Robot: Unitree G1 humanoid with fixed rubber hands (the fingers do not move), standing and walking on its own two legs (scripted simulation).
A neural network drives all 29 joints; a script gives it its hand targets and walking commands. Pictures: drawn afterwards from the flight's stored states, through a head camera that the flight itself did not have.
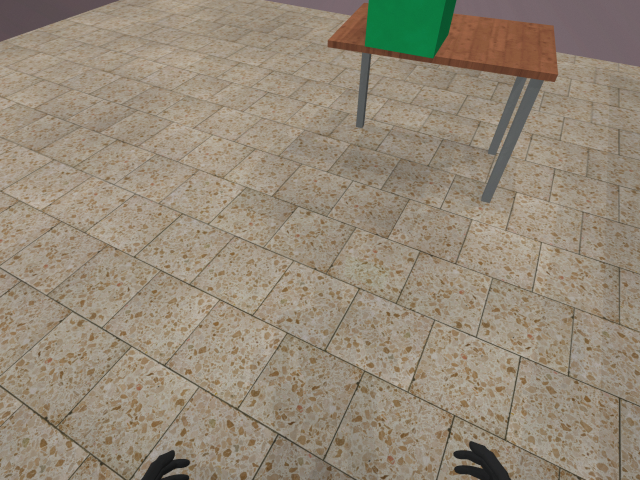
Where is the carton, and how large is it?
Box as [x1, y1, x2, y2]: [365, 0, 455, 57]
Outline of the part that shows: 365,45 427,57 433,57 448,33 455,0 369,0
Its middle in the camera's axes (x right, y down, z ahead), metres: +0.37 -0.89 +1.49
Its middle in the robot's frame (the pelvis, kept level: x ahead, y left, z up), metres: +1.70 -0.39 -0.01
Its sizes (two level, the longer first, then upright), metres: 0.273 0.269 0.215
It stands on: a table, 0.64 m high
